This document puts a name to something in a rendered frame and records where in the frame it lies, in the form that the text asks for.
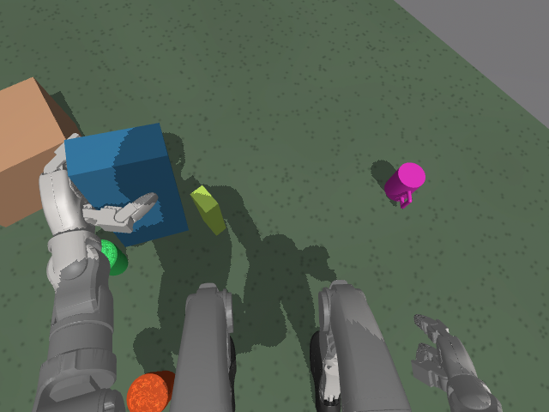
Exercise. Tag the right robot foot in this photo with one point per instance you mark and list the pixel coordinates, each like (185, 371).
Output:
(317, 372)

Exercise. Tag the right robot arm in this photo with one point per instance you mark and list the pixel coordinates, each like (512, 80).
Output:
(467, 393)

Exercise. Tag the left robot arm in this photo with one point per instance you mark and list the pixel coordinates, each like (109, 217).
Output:
(80, 366)

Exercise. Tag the right robot hand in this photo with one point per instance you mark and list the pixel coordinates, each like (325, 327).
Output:
(435, 366)

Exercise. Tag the left robot hand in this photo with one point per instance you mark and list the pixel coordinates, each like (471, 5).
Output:
(65, 207)

